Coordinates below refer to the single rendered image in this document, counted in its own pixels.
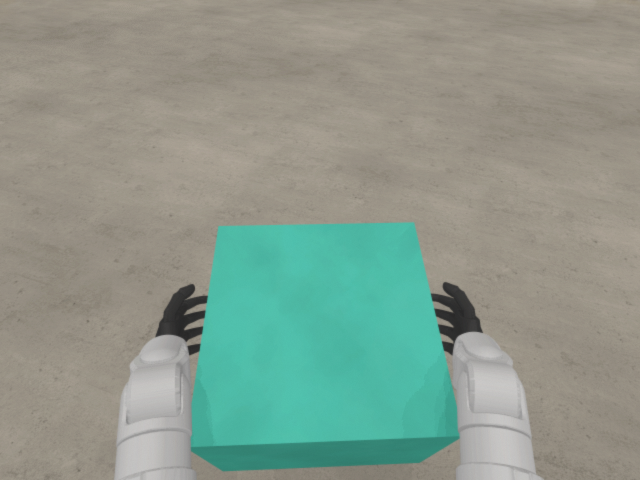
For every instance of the carton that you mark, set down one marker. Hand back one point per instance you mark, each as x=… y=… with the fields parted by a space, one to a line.
x=320 y=348

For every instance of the robot right hand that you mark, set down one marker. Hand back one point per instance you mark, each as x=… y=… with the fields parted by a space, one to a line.
x=463 y=319

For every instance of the robot left forearm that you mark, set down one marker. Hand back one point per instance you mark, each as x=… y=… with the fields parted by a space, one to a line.
x=155 y=416

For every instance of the robot left hand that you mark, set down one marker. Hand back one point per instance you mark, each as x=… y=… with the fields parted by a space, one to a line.
x=174 y=321

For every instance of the robot right forearm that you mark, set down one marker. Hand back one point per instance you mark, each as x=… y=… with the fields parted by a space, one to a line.
x=492 y=414

